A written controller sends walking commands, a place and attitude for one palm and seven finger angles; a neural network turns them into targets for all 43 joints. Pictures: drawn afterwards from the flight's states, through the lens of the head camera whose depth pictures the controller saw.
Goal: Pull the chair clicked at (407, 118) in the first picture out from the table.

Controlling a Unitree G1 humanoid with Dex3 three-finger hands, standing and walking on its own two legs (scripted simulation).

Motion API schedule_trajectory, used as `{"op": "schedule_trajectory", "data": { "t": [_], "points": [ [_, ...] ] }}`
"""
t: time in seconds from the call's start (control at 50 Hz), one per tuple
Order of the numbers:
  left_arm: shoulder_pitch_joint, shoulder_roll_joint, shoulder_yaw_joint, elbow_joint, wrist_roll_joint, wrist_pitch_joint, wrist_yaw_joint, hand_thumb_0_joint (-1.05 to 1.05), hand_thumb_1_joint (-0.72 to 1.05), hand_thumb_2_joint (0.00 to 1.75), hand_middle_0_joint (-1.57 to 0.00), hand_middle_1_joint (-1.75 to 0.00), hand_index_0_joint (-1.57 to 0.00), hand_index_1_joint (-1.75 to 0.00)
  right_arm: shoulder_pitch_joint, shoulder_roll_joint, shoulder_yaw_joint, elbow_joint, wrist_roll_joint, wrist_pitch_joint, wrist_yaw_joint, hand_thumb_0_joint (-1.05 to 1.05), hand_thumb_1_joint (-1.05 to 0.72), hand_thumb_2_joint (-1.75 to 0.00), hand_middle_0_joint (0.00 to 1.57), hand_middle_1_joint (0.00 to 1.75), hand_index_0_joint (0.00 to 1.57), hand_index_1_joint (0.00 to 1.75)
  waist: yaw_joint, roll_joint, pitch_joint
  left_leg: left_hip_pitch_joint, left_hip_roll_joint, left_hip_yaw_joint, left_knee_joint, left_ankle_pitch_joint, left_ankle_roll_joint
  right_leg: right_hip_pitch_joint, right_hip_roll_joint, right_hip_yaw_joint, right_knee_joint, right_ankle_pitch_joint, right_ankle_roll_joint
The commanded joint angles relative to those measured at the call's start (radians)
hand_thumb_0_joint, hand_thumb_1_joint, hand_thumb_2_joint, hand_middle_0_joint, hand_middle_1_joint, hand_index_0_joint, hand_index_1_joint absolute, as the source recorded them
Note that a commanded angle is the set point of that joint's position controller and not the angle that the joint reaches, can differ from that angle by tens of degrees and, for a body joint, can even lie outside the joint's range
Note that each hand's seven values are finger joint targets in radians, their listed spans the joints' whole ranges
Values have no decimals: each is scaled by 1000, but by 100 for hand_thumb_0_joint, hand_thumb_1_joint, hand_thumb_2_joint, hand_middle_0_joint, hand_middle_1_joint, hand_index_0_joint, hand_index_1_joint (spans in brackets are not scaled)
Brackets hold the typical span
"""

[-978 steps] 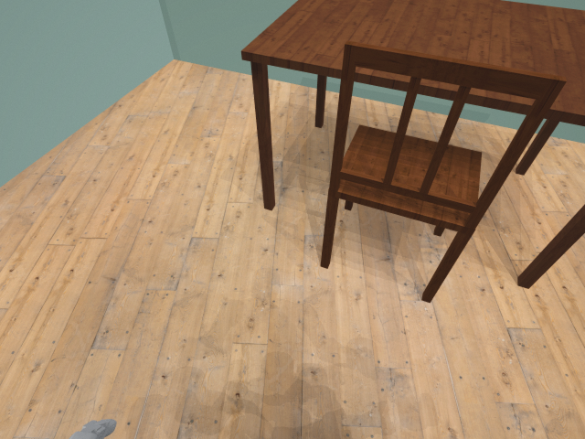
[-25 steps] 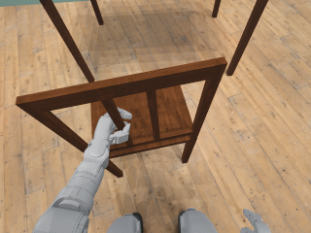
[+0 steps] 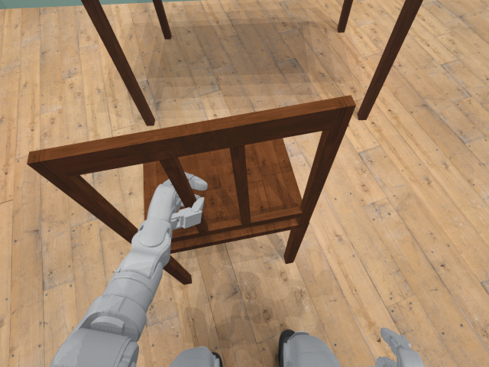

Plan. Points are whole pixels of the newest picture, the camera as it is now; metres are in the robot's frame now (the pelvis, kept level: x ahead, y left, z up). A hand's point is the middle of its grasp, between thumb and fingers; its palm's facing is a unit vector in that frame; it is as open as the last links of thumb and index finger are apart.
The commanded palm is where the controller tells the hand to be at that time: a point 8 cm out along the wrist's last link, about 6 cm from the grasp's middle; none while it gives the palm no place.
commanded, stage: stop walking, hand still on the chair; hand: left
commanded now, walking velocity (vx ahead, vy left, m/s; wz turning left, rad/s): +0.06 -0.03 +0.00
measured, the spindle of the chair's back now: (189, 200) +0.40 +0.13 -0.07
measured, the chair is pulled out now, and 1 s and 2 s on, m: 0.57 0.58 0.58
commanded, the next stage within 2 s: open the thumb and straighten the fingers in 0.86 s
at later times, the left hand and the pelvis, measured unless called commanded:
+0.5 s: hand (194, 216) +0.36 +0.11 -0.05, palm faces -0.08 -0.98 -0.18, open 5.4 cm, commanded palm +0.34 +0.16 -0.03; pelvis +0.03 +0.01 +0.01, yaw +0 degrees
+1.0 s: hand (193, 216) +0.36 +0.11 -0.05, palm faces -0.14 -0.97 -0.18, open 5.4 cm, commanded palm +0.34 +0.16 -0.03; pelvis +0.04 +0.03 +0.01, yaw +0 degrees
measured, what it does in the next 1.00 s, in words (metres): stands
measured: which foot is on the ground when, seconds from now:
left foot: down 0.00-1.00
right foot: down 0.00-1.00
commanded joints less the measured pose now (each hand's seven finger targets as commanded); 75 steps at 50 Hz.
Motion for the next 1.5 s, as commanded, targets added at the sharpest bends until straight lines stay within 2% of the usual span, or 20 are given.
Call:
{"op": "schedule_trajectory", "data": {
  "t": [0.0,0.04,0.22,0.34,0.68,0.94,0.96,0.98,1.0,1.02,1.04,1.14,1.16,1.18,1.22,1.26,1.38,1.44,1.46,1.48],
  "points": [
    [-262,154,41,-236,-3,-58,10,0,90,90,-50,-145,-50,-145,43,-115,-26,-84,11,-34,-19,0,-90,-90,20,30,20,30,17,-99,-467,59,53,-44,-67,23,69,226,-129,154,-140,-39,-10],
    [-223,176,53,-241,-6,-55,18,0,90,90,-50,-145,-50,-145,47,-113,-18,-62,7,-42,-27,0,-90,-90,20,30,20,30,15,-103,-468,83,23,-24,-73,23,64,228,-156,175,-170,10,-16],
    [-136,167,53,-234,-10,-48,19,0,90,90,-50,-145,-50,-145,8,-115,-17,-35,3,-46,-37,0,-90,-90,20,30,20,30,15,-81,-500,134,51,-20,-115,301,56,369,-152,123,-95,447,9],
    [-124,126,25,-213,-11,-45,19,0,90,90,-50,-145,-50,-145,4,-109,-15,-42,0,-32,-36,0,-90,-90,20,30,20,30,18,-45,-468,168,62,-31,-146,309,62,322,-129,101,-111,305,-2],
    [-109,89,-14,-275,-7,-47,18,0,90,90,-50,-145,-50,-145,-7,-101,-7,-63,-10,-25,-26,0,-90,-90,20,30,20,30,16,-50,-493,222,71,-43,-137,496,55,342,-126,79,-79,458,-21],
    [-41,77,-25,-271,-8,-55,21,0,90,90,-50,-145,-50,-145,-2,-99,-7,-58,-11,-24,-27,0,-90,-90,20,30,20,30,19,-35,-481,208,64,-45,-155,456,54,336,-128,83,-89,419,-23],
    [76,12,-68,-115,-4,-1,6,0,78,84,-50,-145,-50,-145,65,-149,-21,3,-3,-40,31,0,-90,-90,20,30,20,30,-45,-220,-454,11,-27,-32,-134,397,70,231,-52,-14,-85,384,-4],
    [5,46,-34,-223,-4,-4,1,0,66,78,-50,-145,-50,-145,45,-161,-29,-15,-6,-55,53,0,-90,-90,20,30,20,30,-27,-266,-494,-26,-32,-17,-107,386,80,253,-51,3,-64,428,-8],
    [-72,91,-12,-326,0,-21,3,0,54,73,-50,-145,-50,-145,46,-159,-39,-25,-7,-81,64,0,-90,-90,20,30,20,30,-43,-227,-528,-29,-49,-21,-88,362,85,256,-50,17,-45,456,-3],
    [-2,109,-2,-343,17,-22,2,0,42,67,-50,-145,-50,-145,40,-153,-39,-28,-7,-96,76,0,-90,-90,20,30,20,30,-17,-87,-533,-29,-56,-12,-77,373,80,246,-57,21,-26,436,-10],
    [-15,67,-43,-398,21,-21,-4,0,30,61,-50,-145,-50,-145,55,-139,-33,-30,-12,-111,86,0,-90,-90,20,30,20,30,-26,-13,-570,-1,-60,-10,-73,406,75,231,-52,17,-32,417,-12],
    [37,10,-79,-358,21,47,-28,0,-31,32,-50,-145,-50,-145,67,-156,-42,-40,-8,-140,109,0,-90,-90,20,30,20,30,-35,-92,-539,-68,-58,-19,-37,388,74,144,-32,-7,-5,350,-6],
    [7,32,-59,-381,21,54,-28,0,-43,26,-47,-138,-47,-138,69,-157,-45,-44,-7,-143,110,0,-90,-90,20,30,20,30,-32,-52,-563,-58,-59,-20,-30,384,72,133,-31,-4,3,332,-7],
    [-77,142,23,-436,25,57,-21,0,-55,20,-45,-130,-45,-130,74,-166,-46,-46,-7,-142,105,0,-90,-90,20,30,20,30,-27,-17,-599,-48,-63,-19,-28,365,74,145,-29,5,7,325,-8],
    [-70,106,-8,-428,30,81,-28,0,-55,20,-40,-116,-40,-116,71,-157,-41,-59,-7,-143,100,0,-90,-90,20,30,20,30,-31,6,-588,-51,-64,-25,-24,360,72,119,-25,-4,14,288,-8],
    [-40,52,-26,-366,11,104,-38,0,-55,20,-35,-101,-35,-101,73,-162,-38,-59,-6,-143,99,0,-90,-90,20,30,20,30,-37,-81,-552,-90,-60,-32,-18,328,71,93,-20,-17,24,258,-2],
    [-142,29,-50,-408,0,91,-48,0,-55,20,-20,-58,-20,-58,79,-159,-37,-69,-5,-163,86,0,-90,-90,20,30,20,30,-44,-49,-580,-77,-60,-43,9,294,66,44,-19,-20,55,191,2],
    [-199,35,-44,-367,2,92,-43,0,-55,20,-13,-36,-13,-36,84,-164,-32,-62,-5,-167,80,0,-90,-90,20,30,20,30,-52,-97,-550,-115,-65,-51,9,231,69,25,-16,-22,60,150,6],
    [-91,179,92,-326,9,96,-41,0,-55,20,-10,-29,-10,-29,89,-179,-37,-67,-8,-164,78,0,-90,-90,20,30,20,30,-8,-126,-564,-142,-66,-48,8,218,71,61,-18,-15,68,146,2],
    [-82,148,63,-354,9,95,-48,0,-55,20,-7,-22,-7,-22,81,-171,-29,-81,-7,-160,78,0,-90,-90,20,30,20,30,-14,-131,-577,-145,-71,-41,5,220,72,76,-19,-13,71,166,5]
  ]
}}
